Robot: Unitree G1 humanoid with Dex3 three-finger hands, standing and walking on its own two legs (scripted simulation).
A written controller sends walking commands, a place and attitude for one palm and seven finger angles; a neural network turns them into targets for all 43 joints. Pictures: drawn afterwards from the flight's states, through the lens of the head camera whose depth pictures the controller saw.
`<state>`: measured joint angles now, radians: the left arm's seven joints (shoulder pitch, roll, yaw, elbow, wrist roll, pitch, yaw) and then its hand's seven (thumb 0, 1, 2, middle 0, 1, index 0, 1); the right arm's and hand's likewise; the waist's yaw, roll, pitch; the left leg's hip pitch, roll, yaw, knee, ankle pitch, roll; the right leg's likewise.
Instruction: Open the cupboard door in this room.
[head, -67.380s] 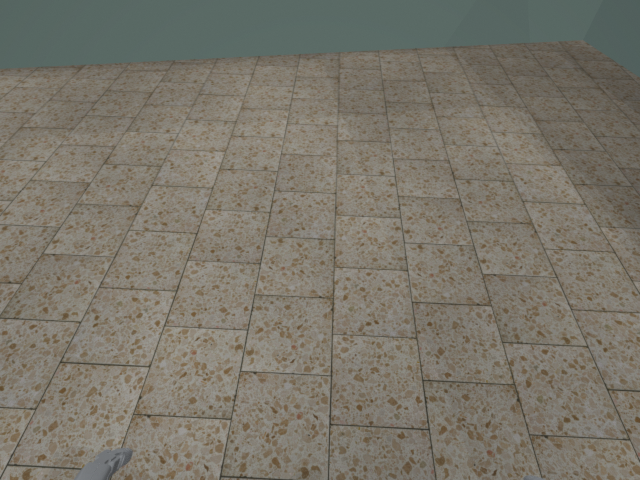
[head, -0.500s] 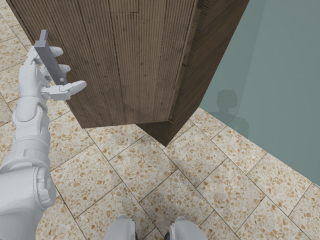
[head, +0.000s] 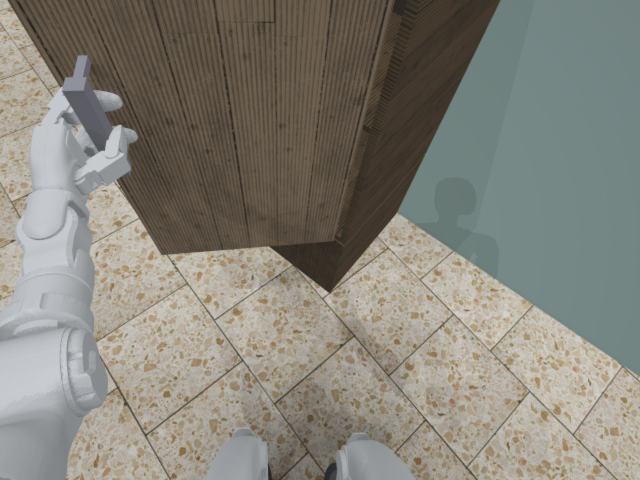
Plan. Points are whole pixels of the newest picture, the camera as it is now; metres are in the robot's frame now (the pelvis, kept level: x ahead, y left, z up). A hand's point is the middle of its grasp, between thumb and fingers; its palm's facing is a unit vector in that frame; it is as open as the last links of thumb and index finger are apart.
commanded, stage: pull the door open along its arc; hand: left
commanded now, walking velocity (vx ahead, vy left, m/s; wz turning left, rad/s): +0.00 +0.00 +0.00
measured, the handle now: (104, 121) +0.54 +0.25 +0.08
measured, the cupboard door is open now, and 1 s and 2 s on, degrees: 46 86 90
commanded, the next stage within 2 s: open thumb and fingers to let go in 1.06 s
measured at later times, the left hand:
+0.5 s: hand (138, 228) +0.39 +0.19 +0.08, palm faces +0.13 -0.99 +0.07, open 6.2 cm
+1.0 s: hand (233, 307) +0.29 +0.08 +0.08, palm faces +0.47 -0.88 +0.02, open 6.2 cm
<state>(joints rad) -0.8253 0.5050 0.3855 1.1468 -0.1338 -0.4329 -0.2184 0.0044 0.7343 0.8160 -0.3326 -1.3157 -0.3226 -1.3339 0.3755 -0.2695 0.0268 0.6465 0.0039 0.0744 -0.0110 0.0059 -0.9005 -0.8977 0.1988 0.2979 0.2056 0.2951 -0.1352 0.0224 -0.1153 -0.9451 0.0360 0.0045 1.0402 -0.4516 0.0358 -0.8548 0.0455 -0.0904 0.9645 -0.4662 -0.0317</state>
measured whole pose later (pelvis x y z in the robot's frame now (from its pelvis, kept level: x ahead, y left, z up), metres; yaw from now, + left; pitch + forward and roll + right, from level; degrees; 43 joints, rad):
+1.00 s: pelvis -0.01 -0.02 +0.01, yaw +3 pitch +10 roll -1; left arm 0.05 -0.11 -0.14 0.17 0.08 -0.24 0.59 0.02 0.70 0.79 -0.29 -1.32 -0.30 -1.32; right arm 0.23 -0.19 0.01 0.55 -0.06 0.04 0.03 0.01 -0.90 -0.90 0.20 0.30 0.21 0.30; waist -0.01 0.04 -0.14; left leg -0.70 0.01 0.00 0.95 -0.42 0.01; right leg -0.63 0.02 -0.10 0.94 -0.48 -0.06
